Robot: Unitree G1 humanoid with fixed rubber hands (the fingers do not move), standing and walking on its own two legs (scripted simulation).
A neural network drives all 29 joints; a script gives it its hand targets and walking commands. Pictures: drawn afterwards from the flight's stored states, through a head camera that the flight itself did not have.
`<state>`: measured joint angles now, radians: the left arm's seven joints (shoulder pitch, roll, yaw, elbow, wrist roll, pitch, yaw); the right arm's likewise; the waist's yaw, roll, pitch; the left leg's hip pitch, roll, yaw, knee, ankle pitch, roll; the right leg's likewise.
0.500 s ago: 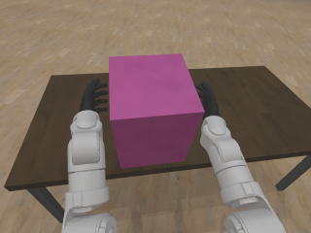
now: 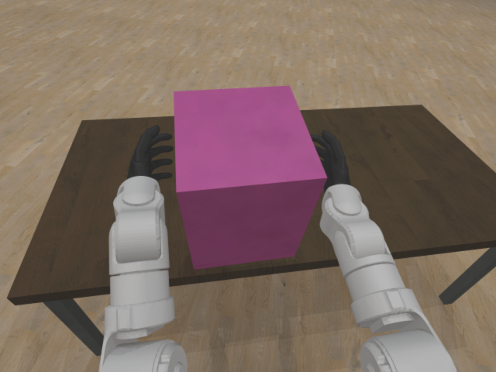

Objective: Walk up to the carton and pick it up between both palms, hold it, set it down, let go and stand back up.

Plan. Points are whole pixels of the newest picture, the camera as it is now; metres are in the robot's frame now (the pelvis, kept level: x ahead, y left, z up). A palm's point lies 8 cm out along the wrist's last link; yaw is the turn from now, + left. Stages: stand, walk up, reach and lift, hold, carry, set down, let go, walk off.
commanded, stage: hold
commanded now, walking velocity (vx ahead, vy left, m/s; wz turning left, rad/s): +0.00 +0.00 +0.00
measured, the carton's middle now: (239, 181) +0.42 +0.00 +0.09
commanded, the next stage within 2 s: none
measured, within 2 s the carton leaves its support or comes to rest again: neither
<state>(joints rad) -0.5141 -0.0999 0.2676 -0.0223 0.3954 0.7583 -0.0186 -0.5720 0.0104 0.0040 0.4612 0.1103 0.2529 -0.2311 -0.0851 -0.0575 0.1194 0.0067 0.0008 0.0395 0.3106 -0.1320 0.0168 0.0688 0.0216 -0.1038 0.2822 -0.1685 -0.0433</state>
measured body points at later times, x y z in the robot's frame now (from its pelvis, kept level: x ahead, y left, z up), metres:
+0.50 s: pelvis +0.00 +0.00 +0.00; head -0.03 +0.02 +0.45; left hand +0.36 +0.15 +0.17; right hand +0.37 -0.14 +0.15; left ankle +0.04 +0.11 -0.75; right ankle +0.01 -0.09 -0.75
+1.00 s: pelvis +0.00 +0.00 +0.00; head -0.03 +0.02 +0.45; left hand +0.36 +0.15 +0.17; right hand +0.37 -0.14 +0.15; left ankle +0.04 +0.11 -0.75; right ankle +0.01 -0.09 -0.75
